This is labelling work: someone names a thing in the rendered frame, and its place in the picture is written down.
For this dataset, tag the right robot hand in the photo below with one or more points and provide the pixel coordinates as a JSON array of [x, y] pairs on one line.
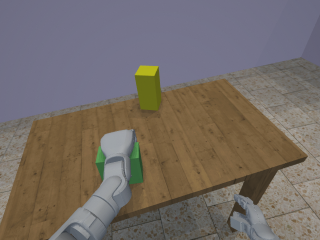
[[254, 215]]

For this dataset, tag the robot left upper arm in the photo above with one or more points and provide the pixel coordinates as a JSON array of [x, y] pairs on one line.
[[65, 236]]

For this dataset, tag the robot left forearm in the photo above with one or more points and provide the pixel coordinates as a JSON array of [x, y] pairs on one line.
[[90, 222]]

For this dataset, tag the robot right forearm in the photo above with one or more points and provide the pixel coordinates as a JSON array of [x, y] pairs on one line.
[[260, 231]]

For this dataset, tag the left robot hand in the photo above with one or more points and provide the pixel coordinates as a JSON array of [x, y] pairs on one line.
[[118, 142]]

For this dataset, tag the table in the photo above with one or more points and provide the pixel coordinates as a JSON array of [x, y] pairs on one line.
[[202, 138]]

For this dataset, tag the sponge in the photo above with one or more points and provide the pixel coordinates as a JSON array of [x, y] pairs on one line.
[[135, 162]]

